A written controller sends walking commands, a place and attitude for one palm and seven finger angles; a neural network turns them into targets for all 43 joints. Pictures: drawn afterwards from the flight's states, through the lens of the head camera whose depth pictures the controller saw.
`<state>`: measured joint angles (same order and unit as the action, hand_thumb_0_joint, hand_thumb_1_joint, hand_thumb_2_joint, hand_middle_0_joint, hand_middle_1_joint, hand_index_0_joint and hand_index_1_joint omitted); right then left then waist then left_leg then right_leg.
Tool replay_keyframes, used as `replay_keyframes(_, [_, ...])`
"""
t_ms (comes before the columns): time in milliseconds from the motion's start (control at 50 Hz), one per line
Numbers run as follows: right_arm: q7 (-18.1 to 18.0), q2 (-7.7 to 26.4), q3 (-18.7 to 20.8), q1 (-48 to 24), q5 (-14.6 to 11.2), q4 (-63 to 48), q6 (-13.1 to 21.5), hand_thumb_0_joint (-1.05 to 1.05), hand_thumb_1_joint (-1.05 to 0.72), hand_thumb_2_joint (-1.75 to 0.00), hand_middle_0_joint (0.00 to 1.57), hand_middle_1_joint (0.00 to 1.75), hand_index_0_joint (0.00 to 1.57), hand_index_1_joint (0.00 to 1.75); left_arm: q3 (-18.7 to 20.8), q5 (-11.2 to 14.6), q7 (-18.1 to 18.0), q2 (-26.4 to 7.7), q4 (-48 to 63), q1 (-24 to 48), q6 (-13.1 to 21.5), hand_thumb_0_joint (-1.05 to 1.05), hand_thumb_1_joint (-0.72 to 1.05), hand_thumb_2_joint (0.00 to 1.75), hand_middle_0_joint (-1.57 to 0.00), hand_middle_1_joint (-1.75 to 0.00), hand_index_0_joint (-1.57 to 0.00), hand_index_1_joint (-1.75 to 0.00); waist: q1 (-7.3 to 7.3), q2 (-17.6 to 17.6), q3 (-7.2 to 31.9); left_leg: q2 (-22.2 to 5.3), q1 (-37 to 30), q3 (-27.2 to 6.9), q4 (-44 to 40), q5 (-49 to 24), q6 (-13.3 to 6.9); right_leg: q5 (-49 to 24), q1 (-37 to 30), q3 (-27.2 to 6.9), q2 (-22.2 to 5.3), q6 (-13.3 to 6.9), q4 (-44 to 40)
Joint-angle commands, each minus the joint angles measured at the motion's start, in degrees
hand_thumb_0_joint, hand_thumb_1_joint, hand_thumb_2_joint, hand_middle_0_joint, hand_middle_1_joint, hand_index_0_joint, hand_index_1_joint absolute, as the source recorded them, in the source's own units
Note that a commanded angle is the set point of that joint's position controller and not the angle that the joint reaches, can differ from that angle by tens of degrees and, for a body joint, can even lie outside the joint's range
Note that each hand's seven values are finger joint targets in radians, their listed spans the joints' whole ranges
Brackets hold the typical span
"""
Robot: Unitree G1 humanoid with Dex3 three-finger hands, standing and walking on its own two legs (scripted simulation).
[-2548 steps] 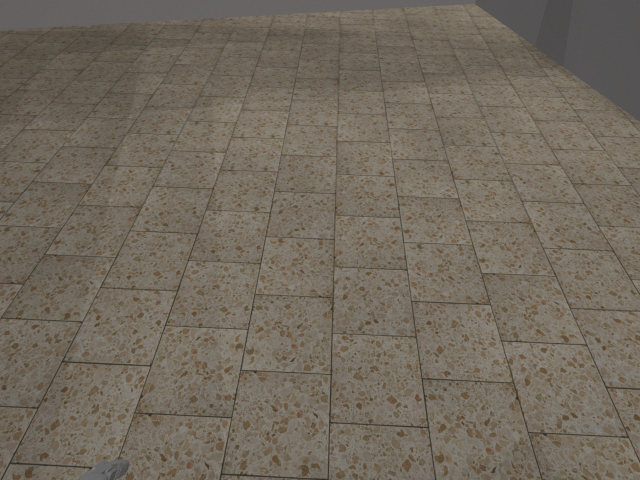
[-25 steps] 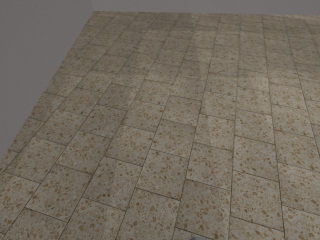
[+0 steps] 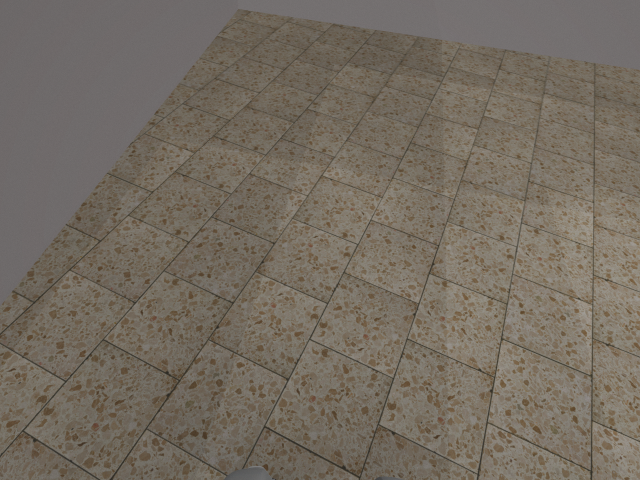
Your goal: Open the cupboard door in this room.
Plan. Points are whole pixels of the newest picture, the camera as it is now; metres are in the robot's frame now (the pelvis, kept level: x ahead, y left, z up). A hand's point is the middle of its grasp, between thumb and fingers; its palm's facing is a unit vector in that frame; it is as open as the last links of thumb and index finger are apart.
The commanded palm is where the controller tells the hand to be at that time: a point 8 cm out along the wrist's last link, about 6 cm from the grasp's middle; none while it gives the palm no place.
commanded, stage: turn to face it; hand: left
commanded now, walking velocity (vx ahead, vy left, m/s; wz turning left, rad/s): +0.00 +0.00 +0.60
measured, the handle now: out of the picture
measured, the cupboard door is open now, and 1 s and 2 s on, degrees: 46 46 46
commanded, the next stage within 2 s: none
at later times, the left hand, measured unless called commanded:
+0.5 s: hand out of the picture +0.05 +0.14 -0.15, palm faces +0.34 -0.91 -0.24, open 7.3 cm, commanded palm none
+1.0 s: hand out of the picture +0.07 +0.12 -0.14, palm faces +0.59 -0.75 -0.29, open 7.3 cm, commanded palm none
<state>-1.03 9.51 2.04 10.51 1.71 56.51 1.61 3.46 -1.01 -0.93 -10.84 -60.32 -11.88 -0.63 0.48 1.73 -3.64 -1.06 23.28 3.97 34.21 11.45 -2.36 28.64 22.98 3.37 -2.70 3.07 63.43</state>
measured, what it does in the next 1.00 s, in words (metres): walks ahead, turning left: right foot, then left foot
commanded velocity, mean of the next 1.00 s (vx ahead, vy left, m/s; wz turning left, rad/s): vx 0.00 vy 0.00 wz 0.60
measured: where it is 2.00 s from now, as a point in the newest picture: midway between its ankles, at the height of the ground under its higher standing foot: outside the picture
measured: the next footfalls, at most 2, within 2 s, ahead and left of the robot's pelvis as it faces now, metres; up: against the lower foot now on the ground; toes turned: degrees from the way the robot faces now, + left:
right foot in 0.22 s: +0.11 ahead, -0.17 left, +0.00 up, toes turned +6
left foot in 0.56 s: +0.07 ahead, +0.08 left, +0.00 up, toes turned +28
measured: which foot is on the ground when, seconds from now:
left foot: down 0.00-0.22, up 0.24-0.54, down 0.56-0.82, up 0.84-1.00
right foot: up 0.00-0.20, down 0.22-0.54, up 0.56-0.82, down 0.84-1.00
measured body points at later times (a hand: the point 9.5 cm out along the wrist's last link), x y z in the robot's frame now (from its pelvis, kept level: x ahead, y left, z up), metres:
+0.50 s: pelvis +0.07 -0.06 +0.01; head +0.12 -0.04 +0.46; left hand +0.04 +0.19 -0.14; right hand +0.26 -0.28 -0.13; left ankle +0.04 +0.06 -0.70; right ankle +0.07 -0.18 -0.73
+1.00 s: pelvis +0.12 -0.09 +0.01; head +0.18 -0.07 +0.46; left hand +0.03 +0.16 -0.12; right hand +0.35 -0.24 -0.14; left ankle +0.02 +0.00 -0.65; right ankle +0.17 -0.19 -0.73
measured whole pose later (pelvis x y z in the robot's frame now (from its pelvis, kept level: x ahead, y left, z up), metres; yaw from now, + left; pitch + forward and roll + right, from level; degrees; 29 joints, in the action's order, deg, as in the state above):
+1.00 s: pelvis +0.12 -0.09 +0.01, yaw +39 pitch +1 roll +3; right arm 1.2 14.0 4.9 7.0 0.8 52.7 -4.7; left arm 2.5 -1.8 -1.6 -10.9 -49.6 -10.9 -0.2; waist 1.0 0.0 -6.2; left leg -0.2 27.6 2.2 60.3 27.4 3.4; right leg 18.2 14.5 7.5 -6.5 -0.3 31.8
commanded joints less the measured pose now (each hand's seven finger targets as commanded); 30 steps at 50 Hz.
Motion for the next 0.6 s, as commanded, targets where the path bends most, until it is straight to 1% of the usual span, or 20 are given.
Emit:
replay_keyframes(0, [-0.6,12.1,2.6,3.8,-0.1,-2.8,-0.7,0.0,-0.9,-0.9,0.2,0.3,0.2,0.3,1.2,0.3,0.4,-3.5,6.0,-0.9,0.1,0.0,0.9,0.9,-0.2,-0.3,-0.2,-0.3,-0.07,-9.7,7.9,-14.1,-8.4,-17.3,-16.0,-13.4,-6.5,-3.9,3.3,-2.2,-1.0,0.7,-4.4])
replay_keyframes(80, [0.1,13.4,3.8,1.5,0.2,-4.6,-2.1,0.0,-0.9,-0.9,0.2,0.3,0.2,0.3,1.5,0.1,0.4,-4.0,8.6,0.6,-0.4,0.0,0.9,0.9,-0.2,-0.3,-0.2,-0.3,0.22,-10.7,5.8,-12.4,-3.3,-20.0,-17.6,1.9,-6.0,-4.4,-1.5,-0.8,0.6,0.5,-15.7])
replay_keyframes(140, [0.4,13.7,4.7,-1.9,0.0,-6.4,-3.2,0.0,-0.9,-0.9,0.2,0.3,0.2,0.3,1.9,0.1,0.2,-4.9,8.7,-3.7,0.0,0.0,0.9,0.9,-0.2,-0.3,-0.2,-0.3,-2.13,-9.5,5.8,-9.2,2.7,-20.3,-14.5,8.5,-3.9,-10.8,-12.0,0.6,2.7,0.1,-29.4])
replay_keyframes(160, [0.6,12.3,4.7,-2.9,-0.4,-7.2,-3.4,0.0,-0.9,-0.9,0.2,0.3,0.2,0.3,2.5,-0.1,-0.1,-7.0,8.7,-5.9,0.4,0.0,0.9,0.9,-0.2,-0.3,-0.2,-0.3,-3.29,-6.2,5.7,-5.9,7.1,-17.8,-10.0,10.7,-1.6,-11.2,-17.8,-1.9,0.0,-0.6,-37.8])
replay_keyframes(180, [1.0,8.5,4.3,-3.2,-0.9,-8.6,-3.6,0.0,-0.9,-0.9,0.2,0.3,0.2,0.3,3.6,-0.9,-0.6,-11.9,9.2,-7.2,0.8,0.0,0.9,0.9,-0.2,-0.3,-0.2,-0.3,-4.39,8.2,4.6,1.1,16.8,-10.5,2.5,17.6,2.5,-1.1,-21.9,-17.1,-12.9,-5.2,-48.3])
replay_keyframes(200, [1.4,7.7,4.1,-4.4,-0.8,-10.1,-3.3,0.0,-0.9,-0.9,0.2,0.3,0.2,0.3,3.8,-1.0,-0.7,-15.5,10.7,-6.0,0.7,0.0,0.9,0.9,-0.2,-0.3,-0.2,-0.3,-5.06,17.8,4.5,4.0,15.7,-3.6,19.4,22.6,4.4,-1.2,-16.0,-27.4,-25.5,-11.1,-54.7])
replay_keyframes(220, [1.6,9.0,4.5,-3.5,-0.5,-10.3,-3.5,0.0,-0.9,-0.9,0.2,0.3,0.2,0.3,3.7,-0.6,-1.0,-14.8,12.1,-3.0,0.7,0.0,0.9,0.9,-0.2,-0.3,-0.2,-0.3,-3.07,11.5,4.5,1.4,13.0,-5.3,28.8,21.5,3.9,-3.1,-10.8,-25.0,-26.3,-13.3,-53.0])
replay_keyframes(240, [1.8,8.2,4.4,-3.8,-0.3,-8.9,-4.0,0.0,-0.9,-0.9,0.2,0.3,0.2,0.3,3.2,-0.6,-1.1,-12.0,12.5,0.0,1.0,0.0,0.9,0.9,-0.2,-0.3,-0.2,-0.3,-1.38,10.8,3.8,-0.3,13.4,-5.5,33.7,18.2,4.3,-11.2,-10.7,-19.8,-21.5,-12.0,-49.8])
replay_keyframes(260, [2.1,8.0,4.1,-3.0,-0.4,-8.2,-4.2,0.0,-0.9,-0.9,0.2,0.3,0.2,0.3,2.4,-0.5,-1.1,-10.2,12.7,1.8,1.1,0.0,0.9,0.9,-0.2,-0.3,-0.2,-0.3,-0.17,11.3,2.7,-1.6,12.9,-4.6,35.0,15.7,4.9,-20.7,-10.8,-12.5,-18.6,-10.9,-47.0])
replay_keyframes(280, [2.3,7.1,3.7,-2.5,-0.5,-8.1,-4.3,0.0,-0.9,-0.9,0.2,0.3,0.2,0.3,1.8,-0.5,-1.0,-9.1,12.6,2.0,1.4,0.0,0.9,0.9,-0.2,-0.3,-0.2,-0.3,0.26,11.6,3.2,-1.6,11.9,-3.4,32.6,14.8,5.5,-30.6,-12.4,-6.9,-16.7,-10.0,-45.0])
replay_keyframes(300, [2.4,6.4,3.3,-2.9,-0.7,-8.2,-4.3,0.0,-0.9,-0.9,0.2,0.3,0.2,0.3,1.7,-0.5,-0.9,-9.1,12.3,0.7,1.6,0.0,0.9,0.9,-0.2,-0.3,-0.2,-0.3,-0.23,11.3,3.8,-1.5,10.8,-1.9,28.6,15.0,5.9,-38.1,-15.0,-3.9,-16.1,-9.5,-43.2])
replay_keyframes(380, [2.8,5.1,2.0,-6.9,-1.0,-9.1,-3.8,0.0,-0.9,-0.9,0.2,0.3,0.2,0.3,2.3,-0.7,-0.8,-12.0,10.2,-5.0,1.8,0.0,0.9,0.9,-0.2,-0.3,-0.2,-0.3,-3.07,9.1,5.7,0.5,5.9,2.8,12.4,14.8,5.9,-55.3,-22.7,-0.7,-16.6,-8.8,-37.7])
replay_keyframes(420, [2.8,5.4,1.9,-7.2,-1.2,-9.6,-3.6,0.0,-0.9,-0.9,0.2,0.3,0.2,0.3,2.5,-0.7,-0.7,-13.0,9.7,-5.5,1.7,0.0,0.9,0.9,-0.2,-0.3,-0.2,-0.3,-3.25,10.7,6.5,1.2,3.3,3.8,6.7,13.5,5.3,-57.0,-23.8,0.1,-17.0,-8.4,-35.6])
replay_keyframes(440, [2.7,6.0,1.9,-6.2,-1.2,-9.5,-3.5,0.0,-0.9,-0.9,0.2,0.3,0.2,0.3,2.7,-0.6,-0.7,-13.5,9.8,-5.0,1.7,0.0,0.9,0.9,-0.2,-0.3,-0.2,-0.3,-2.55,11.4,7.2,1.3,1.0,4.1,3.3,11.2,4.9,-57.0,-23.5,1.1,-17.0,-7.8,-34.0])
replay_keyframes(480, [2.4,8.5,2.4,-2.0,-0.8,-8.6,-3.3,0.0,-0.9,-0.9,0.2,0.3,0.2,0.3,2.9,0.1,-0.4,-13.7,10.5,-3.4,1.5,0.0,0.9,0.9,-0.2,-0.3,-0.2,-0.3,0.4,8.3,8.8,1.7,-10.0,4.4,-6.1,1.6,3.8,-52.9,-17.5,4.2,-15.9,-4.7,-27.4])
replay_keyframes(500, [2.2,12.3,3.4,2.1,-0.4,-7.7,-2.8,0.0,-0.9,-0.9,0.2,0.3,0.2,0.3,2.7,0.4,-0.2,-12.6,11.4,-2.5,1.3,0.0,0.9,0.9,-0.2,-0.3,-0.2,-0.3,2.8,0.1,11.9,-4.4,-21.5,-1.5,-9.0,-12.5,1.2,-42.1,-8.5,6.4,-14.1,-1.9,-18.3])
replay_keyframes(520, [1.9,18.5,5.2,5.9,-0.2,-7.5,-2.7,0.0,-0.9,-0.9,0.2,0.3,0.2,0.3,1.5,0.7,0.2,-8.6,13.7,-1.2,1.1,0.0,0.9,0.9,-0.2,-0.3,-0.2,-0.3,5.01,-17.2,13.4,-20.8,-30.9,-22.8,-9.3,-35.8,-7.6,-0.6,8.4,7.3,-5.5,2.2,-4.6])
replay_keyframes(540, [1.6,20.8,5.3,9.4,-0.4,-6.1,-3.2,0.0,-0.9,-0.9,0.2,0.3,0.2,0.3,1.2,0.0,-0.3,-8.8,16.0,2.4,0.3,0.0,0.9,0.9,-0.2,-0.3,-0.2,-0.3,6.18,-13.8,12.6,-25.4,-27.6,-24.8,-9.6,-38.7,-12.5,10.5,11.4,0.7,-4.1,1.8,2.0])
replay_keyframes(560, [0.9,19.9,5.3,8.0,-0.2,-6.3,-2.9,0.0,-0.9,-0.9,0.2,0.3,0.2,0.3,1.3,0.0,-0.6,-8.5,16.1,5.0,-0.2,0.0,0.9,0.9,-0.2,-0.3,-0.2,-0.3,5.8,-12.3,10.6,-22.9,-23.7,-25.1,-10.5,-31.8,-12.3,7.8,13.3,-1.7,-4.1,1.8,3.7])
replay_keyframes(580, [0.4,18.6,5.0,4.9,-0.2,-7.0,-2.8,0.0,-0.9,-0.9,0.2,0.3,0.2,0.3,1.5,0.2,-0.6,-8.2,15.0,5.5,-0.5,0.0,0.9,0.9,-0.2,-0.3,-0.2,-0.3,4.42,-16.6,8.2,-20.0,-18.9,-23.5,-11.6,-26.7,-10.7,4.8,12.7,-3.3,-4.5,1.8,3.9])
